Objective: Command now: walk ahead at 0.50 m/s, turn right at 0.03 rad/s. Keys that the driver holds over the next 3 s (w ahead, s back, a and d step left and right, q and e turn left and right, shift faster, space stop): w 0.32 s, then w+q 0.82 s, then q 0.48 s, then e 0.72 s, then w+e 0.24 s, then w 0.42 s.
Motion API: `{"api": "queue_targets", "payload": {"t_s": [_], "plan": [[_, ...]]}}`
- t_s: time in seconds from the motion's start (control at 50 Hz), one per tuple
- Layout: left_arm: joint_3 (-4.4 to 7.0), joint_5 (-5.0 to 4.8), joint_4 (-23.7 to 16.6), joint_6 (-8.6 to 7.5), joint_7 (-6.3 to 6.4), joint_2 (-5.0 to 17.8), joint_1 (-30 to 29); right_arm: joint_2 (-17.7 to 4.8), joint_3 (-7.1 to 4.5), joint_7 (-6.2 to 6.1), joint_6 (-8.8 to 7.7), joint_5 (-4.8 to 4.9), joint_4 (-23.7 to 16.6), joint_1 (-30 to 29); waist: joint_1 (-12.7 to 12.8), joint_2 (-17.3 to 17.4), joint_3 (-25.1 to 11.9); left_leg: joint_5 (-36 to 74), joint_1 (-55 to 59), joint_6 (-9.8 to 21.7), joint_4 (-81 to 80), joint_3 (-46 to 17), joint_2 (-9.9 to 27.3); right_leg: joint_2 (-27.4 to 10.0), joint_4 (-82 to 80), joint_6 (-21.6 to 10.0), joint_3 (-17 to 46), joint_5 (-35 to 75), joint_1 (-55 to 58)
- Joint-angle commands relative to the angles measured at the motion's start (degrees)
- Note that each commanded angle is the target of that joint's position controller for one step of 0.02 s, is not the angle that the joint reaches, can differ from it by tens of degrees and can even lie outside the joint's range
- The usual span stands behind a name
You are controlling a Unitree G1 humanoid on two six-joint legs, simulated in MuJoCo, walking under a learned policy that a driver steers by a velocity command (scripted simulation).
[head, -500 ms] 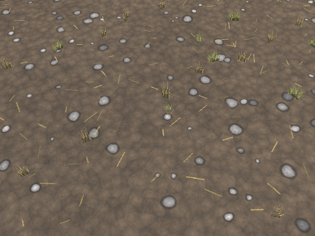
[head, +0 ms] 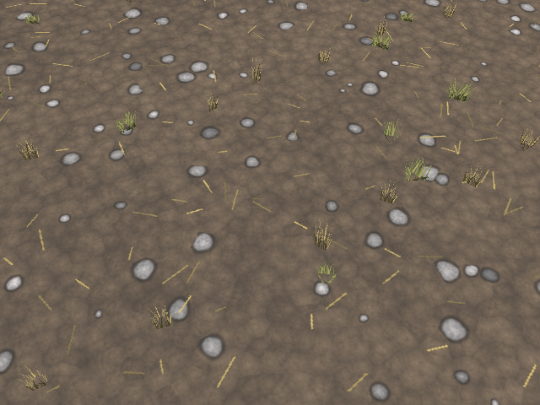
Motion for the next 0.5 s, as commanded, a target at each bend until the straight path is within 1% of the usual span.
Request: {"api": "queue_targets", "payload": {"t_s": [0.02, 0.04, 0.06, 0.08, 0.1, 0.12, 0.14, 0.18, 0.24, 0.28, 0.32, 0.34, 0.38, 0.42, 0.44, 0.46, 0.48, 0.5], "plan": [[1.36, 0.16, -3.9, -1.00, -0.04, 7.2, 3.1, -14.5, -4.70, -0.57, 0.18, 1.24, 4.1, 23.4, -8.7, 7.7, -18.5, -9.2, 42.1, 12.7, -16.1, -45.2, 23.0, 1.9, 43.8, -1.5, 6.2, -1.8, -35.6], [1.64, 0.25, -5.2, -1.00, -0.25, 7.1, -1.3, -11.7, -3.91, -0.45, 0.25, 1.97, 3.3, 16.6, -5.8, 4.8, -8.6, -11.0, 33.0, 11.0, -16.5, -34.4, 21.1, -2.0, 43.5, -1.8, 6.5, 3.0, -38.0], [1.30, 0.26, -5.6, -1.22, -0.55, 6.4, -3.7, -7.9, -2.93, -0.15, -0.04, 1.78, 2.9, 13.0, -4.8, 1.9, -4.5, -7.2, 26.0, 9.4, -18.8, -28.1, 18.6, -4.3, 40.0, -1.8, 5.7, 6.8, -36.8], [1.23, 0.46, -5.5, -0.77, -0.76, 5.3, -4.3, -6.3, -2.40, -0.19, -0.41, 1.75, 3.4, 11.8, -3.3, 2.6, -2.0, -3.7, 21.5, 7.4, -20.3, -22.7, 15.7, -6.0, 36.6, -1.6, 5.1, 8.3, -34.7], [1.02, 1.21, -5.1, 0.05, -1.03, 4.7, -3.1, -5.0, -1.96, -0.33, -0.69, 1.92, 4.3, 11.3, -1.8, 4.1, -1.2, -0.9, 17.8, 6.0, -21.8, -18.6, 13.5, -7.0, 34.2, -0.8, 4.5, 9.3, -31.8], [0.87, 1.53, -4.6, 0.74, -1.42, 3.9, -2.5, -4.9, -1.83, -0.33, -1.14, 1.85, 5.0, 12.2, -1.4, 4.7, -1.6, 2.1, 16.3, 5.9, -22.5, -16.5, 12.7, -7.1, 33.4, -0.2, 3.8, 10.1, -29.9], [0.76, 1.58, -4.6, 1.14, -1.72, 3.3, -2.8, -5.3, -1.95, -0.28, -1.63, 1.96, 5.7, 13.5, -1.1, 4.2, -1.7, 4.8, 16.0, 6.3, -23.2, -15.1, 12.2, -7.2, 32.7, 0.3, 3.1, 10.8, -30.1], [0.66, 1.54, -5.8, 1.59, -2.07, 3.0, -6.5, -6.7, -2.36, -0.22, -2.14, 2.22, 7.1, 15.4, -1.2, 3.8, -0.3, 5.4, 16.4, 6.9, -25.2, -12.9, 11.9, -8.5, 29.3, 1.4, 2.0, 14.1, -33.8], [0.45, 1.40, -8.1, 1.66, -2.23, 3.0, -14.3, -6.4, -2.22, -0.23, -2.10, 2.31, 8.7, 18.2, -2.7, 3.4, 1.9, 6.4, 18.7, 6.7, -27.0, -10.4, 10.6, -9.8, 20.8, 2.9, 0.6, 20.0, -39.0], [0.03, 1.14, -9.4, 1.43, -2.34, 2.2, -18.6, -6.3, -2.13, -0.21, -2.07, 2.35, 9.5, 19.5, -3.8, 3.5, 2.3, 8.6, 19.7, 6.0, -26.7, -8.4, 9.6, -9.3, 13.6, 3.4, -0.6, 23.7, -38.3], [-0.32, 0.92, -10.3, 1.28, -2.38, 1.7, -22.2, -6.7, -2.18, -0.33, -2.12, 2.27, 10.4, 21.2, -4.9, 3.7, 2.4, 10.8, 21.3, 5.6, -26.2, -7.4, 9.7, -8.3, 8.0, 3.3, -1.7, 26.1, -36.8], [-0.36, 0.92, -10.9, 1.21, -2.31, 1.8, -24.0, -6.6, -2.12, -0.43, -2.06, 2.24, 10.9, 22.5, -5.6, 3.6, 2.6, 12.2, 22.3, 5.6, -25.5, -7.8, 9.9, -7.8, 6.0, 3.2, -2.0, 26.6, -36.2], [-0.26, 0.93, -11.8, 0.99, -2.12, 2.3, -26.3, -6.9, -2.11, -0.72, -1.78, 2.03, 11.8, 23.9, -6.1, 3.7, 2.8, 15.6, 25.3, 5.7, -23.2, -9.2, 11.1, -6.9, 3.2, 2.9, -1.7, 25.7, -35.9], [0.02, 0.89, -12.4, 0.52, -1.91, 3.2, -26.4, -7.8, -2.38, -1.15, -1.49, 1.74, 11.9, 23.3, -5.3, 4.0, 2.5, 19.5, 27.7, 5.5, -20.4, -10.9, 12.4, -6.2, 0.9, 2.0, -1.0, 22.5, -34.4], [0.24, 0.85, -12.3, 0.17, -1.74, 3.7, -25.1, -8.4, -2.56, -1.32, -1.35, 1.56, 11.8, 22.4, -4.4, 4.2, 2.1, 21.8, 28.2, 5.0, -18.4, -11.6, 12.7, -5.6, -0.4, 1.5, -0.9, 20.2, -32.0], [0.63, 0.87, -11.4, -0.27, -1.47, 4.5, -21.9, -8.9, -2.73, -1.43, -1.26, 1.46, 11.7, 21.3, -2.7, 4.4, 0.8, 25.9, 27.9, 4.3, -15.0, -11.8, 12.5, -4.5, -2.0, 0.9, -1.0, 17.8, -27.2], [1.23, 1.10, -9.2, -0.88, -1.02, 5.3, -15.0, -9.0, -2.78, -1.35, -1.14, 1.64, 11.5, 20.0, 0.5, 3.0, -2.5, 29.4, 26.5, 3.4, -7.1, -10.6, 10.6, -3.0, -6.0, -0.1, -1.8, 18.2, -18.2], [2.31, 2.11, -6.5, -1.71, -0.25, 8.1, -5.5, -7.6, -2.38, -1.18, -1.25, 1.97, 11.0, 20.0, 3.8, -0.1, -8.8, 23.6, 20.0, 2.2, 5.1, -8.6, 7.1, -6.5, -7.2, -1.9, 1.7, 18.2, -4.3]]}}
